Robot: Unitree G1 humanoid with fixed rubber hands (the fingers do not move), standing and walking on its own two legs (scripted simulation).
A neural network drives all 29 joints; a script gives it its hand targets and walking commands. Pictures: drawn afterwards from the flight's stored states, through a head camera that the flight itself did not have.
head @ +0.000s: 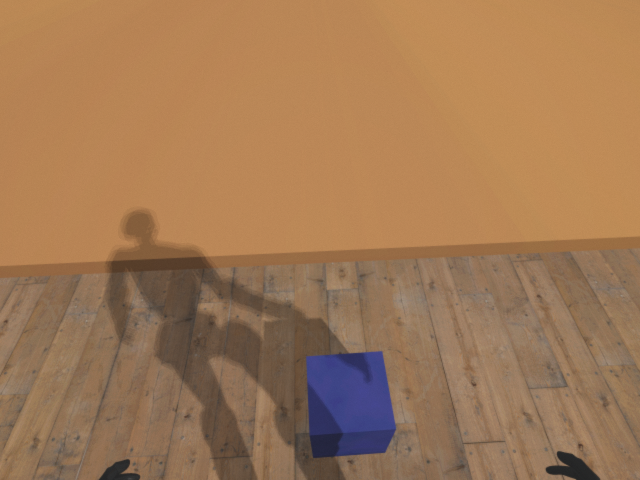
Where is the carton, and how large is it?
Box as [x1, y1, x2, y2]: [306, 351, 395, 457]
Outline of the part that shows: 381,351 306,356 309,433 313,457 374,453 385,451 395,430 395,425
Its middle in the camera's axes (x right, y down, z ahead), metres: +0.08 +0.46 +1.09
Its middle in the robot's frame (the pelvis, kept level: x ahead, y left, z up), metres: +0.41 -0.04 -0.66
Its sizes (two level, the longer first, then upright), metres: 0.210 0.200 0.250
